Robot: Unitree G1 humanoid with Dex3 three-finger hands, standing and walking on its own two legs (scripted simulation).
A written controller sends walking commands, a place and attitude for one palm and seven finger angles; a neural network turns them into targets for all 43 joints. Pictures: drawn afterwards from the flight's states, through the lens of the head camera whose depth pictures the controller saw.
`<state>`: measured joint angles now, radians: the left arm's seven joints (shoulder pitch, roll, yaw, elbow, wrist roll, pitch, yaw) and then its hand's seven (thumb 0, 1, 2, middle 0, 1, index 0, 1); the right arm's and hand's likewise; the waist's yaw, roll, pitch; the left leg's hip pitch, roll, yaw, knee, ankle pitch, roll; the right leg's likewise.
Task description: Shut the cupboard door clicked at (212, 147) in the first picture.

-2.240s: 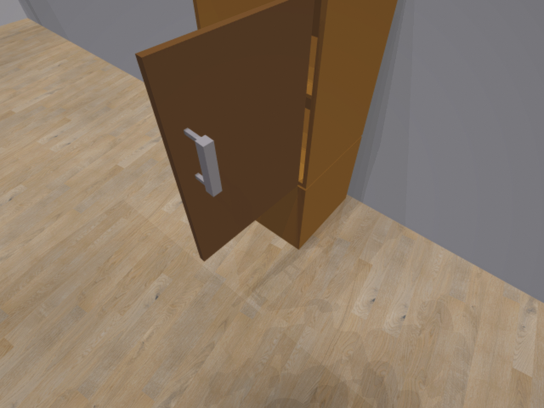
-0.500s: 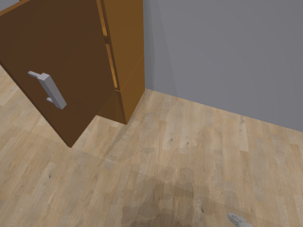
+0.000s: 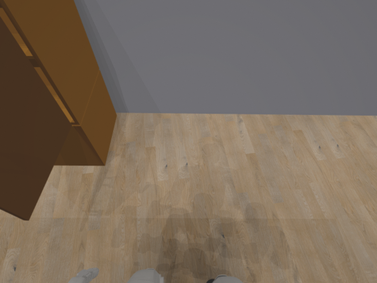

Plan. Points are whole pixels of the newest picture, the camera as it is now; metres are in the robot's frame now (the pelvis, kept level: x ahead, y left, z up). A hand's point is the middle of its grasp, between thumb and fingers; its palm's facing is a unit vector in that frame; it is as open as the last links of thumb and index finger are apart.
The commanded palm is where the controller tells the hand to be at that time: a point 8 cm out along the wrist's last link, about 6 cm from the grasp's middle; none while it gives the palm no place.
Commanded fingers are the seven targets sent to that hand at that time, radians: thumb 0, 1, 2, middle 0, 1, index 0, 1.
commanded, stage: walk to a spot facing it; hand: left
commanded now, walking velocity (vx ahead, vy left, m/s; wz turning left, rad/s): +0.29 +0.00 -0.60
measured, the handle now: out of the picture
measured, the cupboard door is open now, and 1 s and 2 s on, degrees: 86 86 86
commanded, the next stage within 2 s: turn to face it in 1.32 s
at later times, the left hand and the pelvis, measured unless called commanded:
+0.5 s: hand (171, 209) +0.30 +0.06 -0.15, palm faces -0.34 -0.91 -0.21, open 7.3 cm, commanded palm none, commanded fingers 0.00 0.90 0.90 -0.20 -0.30 -0.20 -0.30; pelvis +0.10 -0.07 -0.01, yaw -17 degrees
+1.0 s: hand (202, 165) +0.44 -0.02 -0.15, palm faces -0.45 -0.87 -0.18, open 7.3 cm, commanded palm none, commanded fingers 0.00 0.90 0.90 -0.20 -0.30 -0.20 -0.30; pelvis +0.29 -0.15 +0.01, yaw -27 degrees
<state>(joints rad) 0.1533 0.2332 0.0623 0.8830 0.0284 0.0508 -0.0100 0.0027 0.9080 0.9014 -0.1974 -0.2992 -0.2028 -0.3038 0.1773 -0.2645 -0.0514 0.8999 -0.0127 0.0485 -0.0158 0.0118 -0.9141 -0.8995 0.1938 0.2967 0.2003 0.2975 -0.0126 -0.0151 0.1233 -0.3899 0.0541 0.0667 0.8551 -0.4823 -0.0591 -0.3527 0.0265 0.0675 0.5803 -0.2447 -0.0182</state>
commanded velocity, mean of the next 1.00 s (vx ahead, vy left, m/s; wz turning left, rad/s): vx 0.35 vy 0.00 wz -0.34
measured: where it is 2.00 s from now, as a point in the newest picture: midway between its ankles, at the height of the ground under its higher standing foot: (253, 197)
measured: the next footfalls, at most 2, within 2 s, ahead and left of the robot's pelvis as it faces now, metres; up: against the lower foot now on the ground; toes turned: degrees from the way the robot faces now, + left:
left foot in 0.06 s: +0.05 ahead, +0.13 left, +0.00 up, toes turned +2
right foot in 0.42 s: +0.13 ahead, -0.19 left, +0.00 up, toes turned -23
